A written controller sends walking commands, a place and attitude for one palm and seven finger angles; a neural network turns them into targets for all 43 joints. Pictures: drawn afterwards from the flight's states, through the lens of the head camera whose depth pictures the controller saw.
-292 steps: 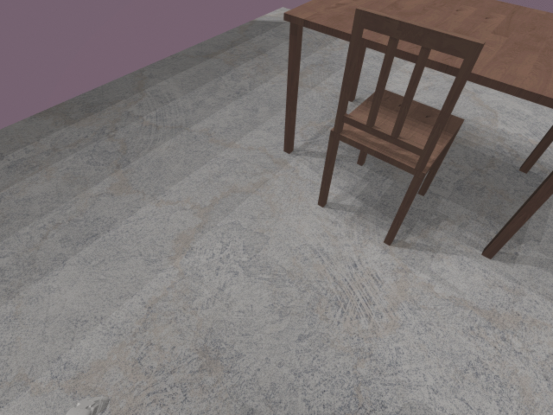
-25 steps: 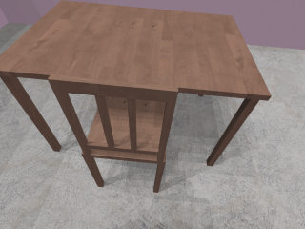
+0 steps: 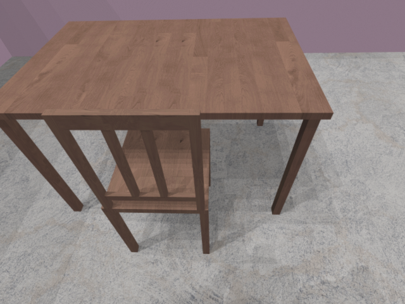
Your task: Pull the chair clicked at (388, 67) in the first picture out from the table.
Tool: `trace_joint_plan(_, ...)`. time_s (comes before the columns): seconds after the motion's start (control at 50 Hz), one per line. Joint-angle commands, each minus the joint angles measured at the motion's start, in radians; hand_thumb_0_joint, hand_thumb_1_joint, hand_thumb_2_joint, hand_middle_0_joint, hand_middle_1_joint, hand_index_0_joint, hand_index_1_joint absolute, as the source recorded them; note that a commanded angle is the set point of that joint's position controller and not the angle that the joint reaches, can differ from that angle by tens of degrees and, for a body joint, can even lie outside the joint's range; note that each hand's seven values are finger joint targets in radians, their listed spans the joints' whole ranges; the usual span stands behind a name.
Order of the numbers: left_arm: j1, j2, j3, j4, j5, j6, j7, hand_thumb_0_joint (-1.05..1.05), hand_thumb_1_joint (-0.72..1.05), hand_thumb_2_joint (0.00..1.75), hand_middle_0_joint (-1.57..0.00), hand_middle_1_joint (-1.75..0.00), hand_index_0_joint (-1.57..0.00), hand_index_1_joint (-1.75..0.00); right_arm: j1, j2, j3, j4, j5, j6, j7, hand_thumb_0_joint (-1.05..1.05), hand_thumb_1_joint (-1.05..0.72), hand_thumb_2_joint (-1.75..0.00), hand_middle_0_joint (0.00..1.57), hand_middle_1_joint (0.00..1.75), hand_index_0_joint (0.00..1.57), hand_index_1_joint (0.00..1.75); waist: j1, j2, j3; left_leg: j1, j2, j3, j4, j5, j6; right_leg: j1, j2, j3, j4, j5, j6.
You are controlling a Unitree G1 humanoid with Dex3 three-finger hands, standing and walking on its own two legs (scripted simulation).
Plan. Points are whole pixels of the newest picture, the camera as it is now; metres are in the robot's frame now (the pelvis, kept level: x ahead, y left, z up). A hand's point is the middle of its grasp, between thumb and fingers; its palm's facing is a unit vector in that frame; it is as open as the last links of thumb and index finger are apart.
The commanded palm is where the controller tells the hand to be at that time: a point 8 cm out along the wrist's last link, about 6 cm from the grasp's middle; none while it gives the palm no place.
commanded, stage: come to a stop and stand still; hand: left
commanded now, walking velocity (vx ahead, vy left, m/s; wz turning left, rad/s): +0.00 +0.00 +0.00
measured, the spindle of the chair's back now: (123, 166) +0.49 +0.27 -0.08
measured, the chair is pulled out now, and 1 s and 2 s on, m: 0.00 0.00 0.00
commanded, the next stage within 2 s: look again from close up in 0.40 s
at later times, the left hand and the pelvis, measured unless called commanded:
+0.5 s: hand out of the picture -0.04 +0.16 -0.17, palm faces +0.06 -0.98 -0.17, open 7.3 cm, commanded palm none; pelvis -0.02 +0.00 +0.01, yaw +0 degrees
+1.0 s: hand out of the picture -0.01 +0.22 -0.17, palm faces +0.04 -0.98 -0.20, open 7.4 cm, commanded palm none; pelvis -0.01 +0.05 +0.00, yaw +1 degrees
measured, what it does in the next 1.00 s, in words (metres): steps on the spot: left foot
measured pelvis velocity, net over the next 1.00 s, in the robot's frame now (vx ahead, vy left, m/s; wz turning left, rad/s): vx -0.01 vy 0.05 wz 0.01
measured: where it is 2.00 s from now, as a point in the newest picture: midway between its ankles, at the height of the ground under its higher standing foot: outside the picture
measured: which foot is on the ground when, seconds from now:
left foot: up 0.00-0.00, down 0.02-1.00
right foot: down 0.00-1.00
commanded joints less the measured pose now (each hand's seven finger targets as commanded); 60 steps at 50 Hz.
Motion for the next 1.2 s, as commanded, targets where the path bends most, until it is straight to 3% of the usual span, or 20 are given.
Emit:
trace_joint_plan(0.0, 0.012, 0.129, 0.023, -0.020, -0.011, -0.026, 0.008, 0.00, 0.90, 0.90, -0.20, -0.30, -0.20, -0.30, 0.059, -0.038, 0.019, 0.005, 0.002, -0.044, -0.017, 0.00, -0.90, -0.90, 0.20, 0.30, 0.20, 0.30, 0.004, -0.071, -0.005, 0.124, 0.063, -0.056, -0.197, 0.263, 0.017, -0.033, -0.149, 0.141, -0.141, 0.315, 0.000)
trace_joint_plan(0.02, 0.012, 0.119, 0.023, -0.015, -0.010, -0.024, 0.009, 0.00, 0.90, 0.90, -0.20, -0.30, -0.20, -0.30, 0.062, -0.048, 0.022, 0.013, 0.000, -0.044, -0.019, 0.00, -0.90, -0.90, 0.20, 0.30, 0.20, 0.30, 0.012, -0.056, 0.005, 0.114, 0.079, -0.054, -0.210, 0.257, 0.017, -0.024, -0.132, 0.141, -0.163, 0.257, 0.015)
trace_joint_plan(0.04, 0.027, 0.118, 0.026, -0.002, -0.011, -0.028, 0.006, 0.00, 0.90, 0.90, -0.20, -0.30, -0.20, -0.30, 0.064, -0.046, 0.024, 0.026, -0.001, -0.051, -0.025, 0.00, -0.90, -0.90, 0.20, 0.30, 0.20, 0.30, 0.024, -0.045, 0.001, 0.123, 0.086, -0.055, -0.200, 0.309, 0.022, 0.002, -0.120, 0.127, -0.154, 0.319, 0.022)
trace_joint_plan(0.06, 0.022, 0.127, 0.025, 0.009, -0.014, -0.025, 0.006, 0.00, 0.90, 0.90, -0.20, -0.30, -0.20, -0.30, 0.068, -0.047, 0.026, 0.035, 0.001, -0.055, -0.024, 0.00, -0.90, -0.90, 0.20, 0.30, 0.20, 0.30, 0.022, 0.048, -0.034, 0.117, 0.084, -0.055, -0.210, 0.332, 0.023, 0.048, -0.127, 0.116, -0.142, 0.322, 0.022)
trace_joint_plan(0.08, 0.014, 0.133, 0.026, 0.015, -0.015, -0.023, 0.007, 0.00, 0.90, 0.90, -0.20, -0.30, -0.20, -0.30, 0.071, -0.041, 0.030, 0.042, 0.001, -0.053, -0.023, 0.00, -0.90, -0.90, 0.20, 0.30, 0.20, 0.30, 0.023, 0.057, -0.039, 0.097, 0.083, -0.058, -0.227, 0.295, 0.019, 0.077, -0.124, 0.114, -0.148, 0.283, 0.019)
trace_joint_plan(0.18, 0.014, 0.121, 0.022, 0.034, -0.011, -0.016, 0.002, 0.00, 0.90, 0.90, -0.20, -0.30, -0.20, -0.30, 0.101, -0.029, 0.034, 0.053, -0.002, -0.045, -0.019, 0.00, -0.90, -0.90, 0.20, 0.30, 0.20, 0.30, 0.020, -0.010, 0.071, 0.045, 0.056, -0.050, -0.272, 0.111, 0.016, 0.014, -0.118, 0.136, -0.238, 0.025, 0.016)
trace_joint_plan(0.28, 0.028, 0.110, 0.024, 0.035, -0.010, -0.017, 0.001, 0.00, 0.90, 0.90, -0.20, -0.30, -0.20, -0.30, 0.148, -0.021, 0.033, 0.054, -0.005, -0.044, -0.017, 0.00, -0.90, -0.90, 0.20, 0.30, 0.20, 0.30, 0.011, -0.051, 0.076, 0.046, 0.044, -0.042, -0.268, 0.078, 0.019, -0.022, -0.117, 0.145, -0.261, -0.052, 0.015)
trace_joint_plan(0.46, 0.077, 0.078, 0.020, 0.044, -0.008, -0.027, 0.004, 0.00, 0.90, 0.90, -0.20, -0.30, -0.20, -0.30, 0.170, -0.006, 0.033, 0.054, -0.001, -0.058, -0.021, 0.00, -0.90, -0.90, 0.20, 0.30, 0.20, 0.30, 0.011, -0.032, 0.055, 0.062, 0.054, -0.050, -0.269, 0.131, 0.025, -0.022, -0.110, 0.129, -0.228, 0.041, 0.014)
trace_joint_plan(0.48, 0.169, 0.102, 0.010, 0.061, 0.012, -0.063, 0.042, 0.00, 0.90, 0.90, -0.20, -0.30, -0.20, -0.30, 0.039, -0.039, 0.033, -0.013, 0.005, -0.080, -0.004, 0.00, -0.90, -0.90, 0.20, 0.30, 0.20, 0.30, 0.062, -0.050, 0.088, -0.044, 0.046, 0.004, -0.025, 0.102, -0.003, -0.010, -0.185, 0.188, -0.188, 0.528, 0.055)
trace_joint_plan(0.5, 0.137, 0.156, 0.018, 0.012, 0.008, -0.067, 0.033, 0.00, 0.90, 0.90, -0.20, -0.30, -0.20, -0.30, 0.119, 0.015, 0.030, -0.051, 0.004, -0.060, -0.001, 0.00, -0.90, -0.90, 0.20, 0.30, 0.20, 0.30, -0.006, -0.080, 0.005, -0.023, 0.019, -0.022, 0.020, -0.058, 0.014, -0.018, -0.251, 0.242, -0.226, 0.314, 0.002)
trace_joint_plan(0.52, 0.080, 0.139, 0.017, -0.010, 0.010, -0.065, 0.026, 0.00, 0.90, 0.90, -0.20, -0.30, -0.20, -0.30, 0.159, 0.009, 0.027, -0.042, 0.002, -0.058, 0.003, 0.00, -0.90, -0.90, 0.20, 0.30, 0.20, 0.30, -0.031, -0.057, -0.014, 0.016, 0.025, -0.009, 0.030, -0.050, 0.017, -0.088, -0.227, 0.198, -0.239, 0.046, -0.043)
trace_joint_plan(0.54, 0.055, 0.142, 0.019, -0.030, 0.006, -0.064, 0.022, 0.00, 0.90, 0.90, -0.20, -0.30, -0.20, -0.30, 0.188, 0.013, 0.030, -0.043, -0.004, -0.056, 0.007, 0.00, -0.90, -0.90, 0.20, 0.30, 0.20, 0.30, -0.043, -0.019, -0.026, 0.061, 0.015, 0.007, -0.007, 0.019, 0.025, -0.121, -0.194, 0.170, -0.218, -0.029, -0.052)
trace_joint_plan(0.56, 0.056, 0.118, 0.020, -0.034, 0.005, -0.066, 0.021, 0.00, 0.90, 0.90, -0.20, -0.30, -0.20, -0.30, 0.216, 0.016, 0.033, -0.041, -0.006, -0.067, 0.007, 0.00, -0.90, -0.90, 0.20, 0.30, 0.20, 0.30, -0.048, -0.010, -0.023, 0.067, 0.021, -0.015, -0.059, 0.077, 0.033, -0.125, -0.163, 0.145, -0.173, -0.005, -0.044)
trace_joint_plan(0.58, 0.065, 0.097, 0.016, -0.035, 0.001, -0.062, 0.018, 0.00, 0.90, 0.90, -0.20, -0.30, -0.20, -0.30, 0.221, 0.005, 0.036, -0.044, -0.006, -0.074, 0.005, 0.00, -0.90, -0.90, 0.20, 0.30, 0.20, 0.30, -0.038, -0.013, -0.003, 0.043, 0.040, -0.035, -0.102, 0.102, 0.042, -0.113, -0.131, 0.123, -0.141, -0.002, -0.031)
trace_joint_plan(0.62, 0.084, 0.084, 0.010, -0.032, 0.000, -0.048, 0.013, 0.00, 0.90, 0.90, -0.20, -0.30, -0.20, -0.30, 0.190, -0.011, 0.039, -0.052, -0.003, -0.082, -0.001, 0.00, -0.90, -0.90, 0.20, 0.30, 0.20, 0.30, -0.009, 0.054, 0.039, -0.032, 0.057, -0.079, -0.164, 0.119, 0.055, -0.064, -0.095, 0.098, -0.091, 0.018, -0.012)
trace_joint_plan(0.66, 0.103, 0.074, 0.008, -0.022, 0.003, -0.040, 0.010, 0.00, 0.90, 0.90, -0.20, -0.30, -0.20, -0.30, 0.183, -0.031, 0.042, -0.055, -0.004, -0.086, -0.005, 0.00, -0.90, -0.90, 0.20, 0.30, 0.20, 0.30, 0.007, 0.016, 0.059, -0.074, 0.072, -0.106, -0.201, 0.125, 0.070, -0.019, -0.080, 0.071, -0.064, 0.051, 0.002)
trace_joint_plan(0.7, 0.110, 0.069, 0.005, -0.020, 0.001, -0.037, 0.008, 0.00, 0.90, 0.90, -0.20, -0.30, -0.20, -0.30, 0.175, -0.044, 0.043, -0.055, -0.002, -0.088, -0.008, 0.00, -0.90, -0.90, 0.20, 0.30, 0.20, 0.30, 0.011, -0.012, 0.052, -0.063, 0.069, -0.109, -0.214, 0.128, 0.073, -0.004, -0.083, 0.070, -0.062, 0.068, 0.007)
trace_joint_plan(0.8, 0.100, 0.081, 0.005, -0.021, 0.000, -0.030, 0.004, 0.00, 0.90, 0.90, -0.20, -0.30, -0.20, -0.30, 0.164, -0.057, 0.048, -0.038, -0.002, -0.088, -0.009, 0.00, -0.90, -0.90, 0.20, 0.30, 0.20, 0.30, 0.015, -0.010, 0.068, -0.051, 0.062, -0.110, -0.248, 0.107, 0.075, 0.001, -0.090, 0.062, -0.066, 0.079, 0.017)
trace_joint_plan(0.94, 0.091, 0.095, 0.006, -0.017, 0.001, -0.030, 0.004, 0.00, 0.90, 0.90, -0.20, -0.30, -0.20, -0.30, 0.152, -0.053, 0.049, -0.013, 0.000, -0.090, -0.010, 0.00, -0.90, -0.90, 0.20, 0.30, 0.20, 0.30, 0.015, -0.034, 0.050, -0.003, 0.056, -0.092, -0.244, 0.183, 0.074, 0.014, -0.104, 0.062, -0.077, 0.129, 0.024)
trace_joint_plan(1.18, 0.102, 0.093, 0.006, 0.003, 0.000, -0.030, 0.005, 0.00, 0.90, 0.90, -0.20, -0.30, -0.20, -0.30, 0.131, -0.055, 0.051, 0.016, 0.002, -0.089, -0.013, 0.00, -0.90, -0.90, 0.20, 0.30, 0.20, 0.30, 0.013, -0.014, 0.026, 0.048, 0.049, -0.076, -0.230, 0.232, 0.069, 0.019, -0.116, 0.072, -0.086, 0.170, 0.027)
